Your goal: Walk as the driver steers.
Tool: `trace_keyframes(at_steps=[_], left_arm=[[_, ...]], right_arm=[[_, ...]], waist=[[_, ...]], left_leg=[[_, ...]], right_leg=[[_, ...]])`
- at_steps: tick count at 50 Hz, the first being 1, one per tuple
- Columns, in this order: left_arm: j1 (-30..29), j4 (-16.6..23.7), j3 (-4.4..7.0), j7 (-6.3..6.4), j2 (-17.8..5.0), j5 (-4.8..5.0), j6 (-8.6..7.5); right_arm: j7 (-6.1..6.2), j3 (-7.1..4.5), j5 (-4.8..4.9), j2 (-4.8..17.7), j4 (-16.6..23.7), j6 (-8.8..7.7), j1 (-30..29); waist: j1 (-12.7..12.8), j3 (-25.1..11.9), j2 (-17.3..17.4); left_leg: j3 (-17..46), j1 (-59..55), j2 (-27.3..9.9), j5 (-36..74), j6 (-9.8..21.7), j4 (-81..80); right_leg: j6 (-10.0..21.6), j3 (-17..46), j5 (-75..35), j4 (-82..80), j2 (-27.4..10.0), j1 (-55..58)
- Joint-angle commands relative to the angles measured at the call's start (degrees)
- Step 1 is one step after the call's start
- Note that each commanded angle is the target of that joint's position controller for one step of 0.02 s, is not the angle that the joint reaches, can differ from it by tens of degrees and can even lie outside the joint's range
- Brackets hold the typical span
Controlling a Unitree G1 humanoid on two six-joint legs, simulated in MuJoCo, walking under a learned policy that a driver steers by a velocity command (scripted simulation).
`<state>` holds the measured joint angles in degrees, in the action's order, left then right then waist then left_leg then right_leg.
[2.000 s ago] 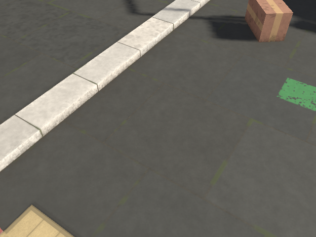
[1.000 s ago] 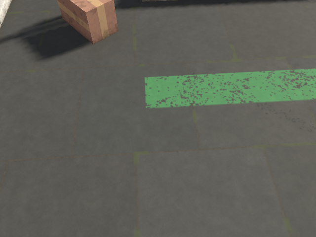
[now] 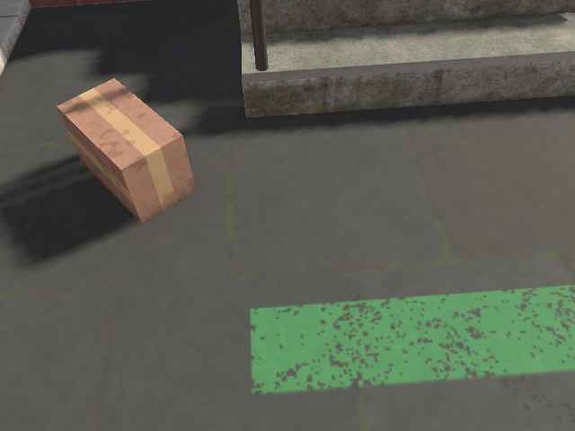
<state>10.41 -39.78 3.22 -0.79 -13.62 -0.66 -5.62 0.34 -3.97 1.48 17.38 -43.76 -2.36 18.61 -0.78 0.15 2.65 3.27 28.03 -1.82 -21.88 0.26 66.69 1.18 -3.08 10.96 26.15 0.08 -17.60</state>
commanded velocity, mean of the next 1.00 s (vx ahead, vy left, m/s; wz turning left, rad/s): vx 0.09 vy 0.00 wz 0.57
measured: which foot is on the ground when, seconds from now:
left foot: up 0.00-0.28, down 0.30-0.74, up 0.76-1.00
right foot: down 0.00-0.30, up 0.32-0.72, down 0.74-1.00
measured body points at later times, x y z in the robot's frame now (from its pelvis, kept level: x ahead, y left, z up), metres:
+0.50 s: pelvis +0.13 +0.04 -0.01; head +0.18 +0.08 +0.44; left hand +0.22 +0.36 -0.12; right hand +0.37 -0.18 -0.09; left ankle +0.20 +0.14 -0.74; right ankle +0.16 -0.11 -0.67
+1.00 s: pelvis +0.16 +0.00 +0.00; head +0.20 +0.00 +0.45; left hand +0.12 +0.31 -0.09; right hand +0.45 -0.15 -0.10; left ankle +0.07 +0.12 -0.66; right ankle +0.24 -0.09 -0.74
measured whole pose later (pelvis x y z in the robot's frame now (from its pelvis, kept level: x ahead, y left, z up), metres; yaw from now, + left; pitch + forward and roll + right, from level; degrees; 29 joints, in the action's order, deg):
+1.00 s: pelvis +0.16 +0.00 +0.00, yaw +36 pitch +1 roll +1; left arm 9.0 -40.5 3.4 2.3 -14.4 -0.9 0.8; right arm 0.8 -6.2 1.3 19.4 -34.9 4.4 12.0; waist 0.8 2.3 2.1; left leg 3.4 30.0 0.7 -22.0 -5.6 60.5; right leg 0.4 -3.4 12.8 25.8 -2.9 -14.4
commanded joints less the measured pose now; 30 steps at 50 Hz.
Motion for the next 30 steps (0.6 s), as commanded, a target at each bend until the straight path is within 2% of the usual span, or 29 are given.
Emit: trace_keyframes(at_steps=[1, 4, 6, 8, 11, 13, 14, 15, 16, 17, 18, 19, 20, 21, 22, 23, 24, 27, 30], left_arm=[[-0.7, 1.7, 1.85, 0.28, -6.2, -0.26, -0.98], [-1.7, 0.2, 2.82, 1.32, -8.9, -0.03, -0.57], [-2.2, -0.4, 3.07, 2.07, -9.8, 0.26, 0.32], [-1.8, -1.2, 3.29, 2.52, -10.7, 0.78, 1.03], [-1.5, -1.9, 3.87, 2.5, -12.4, 2.16, 1.79], [-2.2, -1.8, 4.31, 2.52, -13.3, 3.15, 2.28], [-2.1, -1.9, 4.22, 2.56, -12.7, 3.41, 2.47], [1.5, -2.4, 3.78, 2.28, -11.1, 2.33, 2.44], [3.6, -0.1, 2.02, 1.87, -6.0, -1.34, 2.34], [6.0, 0.0, 1.45, 1.32, -7.6, -0.88, 2.28], [2.0, -0.1, 2.32, 1.08, -11.1, 1.04, 2.72], [-0.6, 0.6, 2.15, 1.37, -10.8, 1.24, 3.16], [-1.5, 0.1, 2.1, 2.09, -10.0, 0.5, 3.72], [-2.0, 0.5, 2.3, 2.6, -10.5, 0.12, 4.34], [-1.7, 0.4, 2.29, 2.6, -10.2, 0.11, 4.81], [-1.2, 0.2, 2.1, 2.64, -9.3, 0.14, 5.0], [-0.9, -0.1, 1.88, 2.74, -8.6, 0.2, 5.06], [-2.3, -0.1, 1.32, 2.85, -7.3, 0.2, 5.27], [-3.8, 0.3, 1.38, 2.47, -7.4, 0.48, 5.38]], right_arm=[[0.08, -1.21, -0.35, 2.5, 5.3, 0.85, 0.2], [-0.13, -0.64, -0.91, 0.7, 6.9, 1.87, -2.8], [-0.98, -0.33, -1.0, 0.3, 7.6, 1.92, -5.3], [-1.97, -0.5, -1.05, 0.8, 8.8, 1.91, -8.3], [-3.09, -1.43, -1.15, 2.9, 11.1, 2.42, -10.9], [-3.32, -2.33, -1.33, 4.3, 11.6, 2.76, -9.4], [-3.04, -3.19, -1.47, 5.5, 10.7, 2.71, -5.4], [-2.0, -4.77, -1.57, 9.6, 10.0, 2.65, -1.0], [-0.59, -5.72, -2.06, 15.8, 11.2, 2.66, 0.1], [-1.04, -4.68, -2.82, 15.2, 13.3, 1.95, -1.1], [-1.62, -3.88, -2.38, 11.6, 14.0, 1.61, -3.0], [-1.53, -3.26, -1.42, 9.5, 13.6, 1.44, -5.5], [-1.17, -2.82, -0.71, 8.1, 13.6, 1.79, -7.3], [-0.71, -2.52, -0.65, 7.5, 13.8, 2.25, -9.2], [-0.43, -2.57, -1.38, 7.9, 14.3, 2.62, -10.4], [-0.16, -2.73, -1.92, 8.1, 14.6, 2.75, -10.8], [0.17, -2.89, -2.07, 8.4, 14.6, 2.81, -10.7], [1.16, -3.36, -1.51, 9.2, 14.6, 3.19, -10.2], [1.43, -3.43, -1.49, 9.0, 14.9, 3.84, -10.7]], waist=[[-0.6, -1.0, -9.1], [-0.8, -1.0, -8.3], [0.0, -1.8, -8.2], [1.0, -2.5, -8.1], [1.3, -2.8, -8.3], [-0.1, -3.5, -8.3], [-2.2, -5.3, -6.9], [-3.4, -8.2, -0.6], [-0.6, -11.1, 15.2], [-0.8, -22.6, 14.1], [-2.9, -20.6, 5.9], [-1.7, -15.3, 2.8], [-0.6, -11.7, -0.8], [0.8, -9.7, 0.1], [1.8, -8.9, 1.5], [2.2, -8.9, 2.5], [2.2, -9.3, 2.9], [1.4, -9.9, 3.2], [0.6, -8.5, 5.0]], left_leg=[[1.6, 9.8, -3.7, 2.8, -1.7, -0.1], [-0.1, 9.2, -3.7, 9.7, -2.8, -9.2], [-1.9, 5.4, -3.2, 16.6, -2.3, -16.8], [-3.1, 2.5, -2.4, 20.3, -1.5, -22.7], [-4.0, 1.0, -1.7, 16.8, 0.5, -27.8], [-6.1, -2.7, 0.4, 14.0, 2.7, -32.5], [-7.4, -9.0, 2.7, 17.3, 4.3, -37.2], [-3.8, -19.1, 2.0, 34.4, 6.7, -40.3], [16.9, -33.5, -13.0, 64.5, 14.8, -37.2], [34.0, -39.3, -21.4, 55.4, 25.2, -41.5], [28.9, -36.0, -18.2, 46.3, 22.9, -43.6], [23.5, -30.9, -15.1, 38.8, 19.3, -44.0], [20.7, -25.5, -12.5, 32.8, 16.4, -45.0], [18.9, -19.9, -10.8, 29.8, 15.1, -46.2], [17.9, -15.8, -9.2, 28.8, 14.4, -47.2], [17.4, -14.4, -8.4, 28.9, 14.2, -47.6], [17.1, -13.9, -7.9, 28.9, 14.3, -47.6], [18.1, -13.0, -6.9, 21.1, 13.6, -47.8], [20.6, -10.6, -5.8, 9.9, 12.4, -48.8]], right_leg=[[10.2, 10.5, -28.9, -12.0, -15.7, 8.8], [10.1, 3.5, -35.0, -12.4, -15.4, 7.9], [9.2, -0.8, -33.5, -12.0, -14.3, 7.5], [8.4, -2.9, -31.9, -10.9, -14.4, 8.5], [7.2, -3.2, -30.2, -6.7, -16.3, 12.0], [5.7, -4.0, -33.4, -0.1, -16.2, 13.4], [4.0, -5.6, -34.2, 7.1, -14.1, 12.4], [0.6, -7.4, -26.2, 18.8, -9.9, 7.3], [-4.1, -8.2, 18.1, 39.1, -2.4, -12.2], [-5.2, 4.9, 31.2, 51.8, 2.5, -19.2], [-4.5, 8.7, 26.2, 53.6, 0.1, -21.4], [-3.8, 8.4, 21.5, 50.8, -1.3, -22.7], [-3.9, 8.4, 18.3, 46.5, -2.8, -22.1], [-3.9, 8.4, 16.1, 42.3, -3.3, -19.2], [-4.0, 7.6, 14.3, 40.1, -2.4, -15.9], [-4.2, 7.2, 13.5, 37.1, -1.6, -14.4], [-4.6, 7.1, 13.0, 34.2, -0.9, -13.4], [-5.2, 8.1, 10.2, 26.9, 0.0, -11.3], [-5.0, 8.4, 8.3, 21.5, 0.9, -8.8]])
Velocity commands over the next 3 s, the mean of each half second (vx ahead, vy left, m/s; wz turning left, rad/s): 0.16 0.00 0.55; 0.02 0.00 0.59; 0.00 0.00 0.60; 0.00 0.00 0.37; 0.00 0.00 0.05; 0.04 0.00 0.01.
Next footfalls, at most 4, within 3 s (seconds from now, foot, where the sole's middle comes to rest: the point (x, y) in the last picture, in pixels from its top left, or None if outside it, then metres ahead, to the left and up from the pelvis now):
0.30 left None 0.24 0.15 -0.78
0.74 right None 0.27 -0.07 -0.78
1.16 left None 0.09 0.13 -0.78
1.64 right None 0.27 0.00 -0.78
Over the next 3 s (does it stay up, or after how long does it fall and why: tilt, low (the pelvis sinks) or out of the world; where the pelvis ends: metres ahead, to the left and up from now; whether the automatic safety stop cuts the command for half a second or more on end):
stays up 0.13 0.04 -0.01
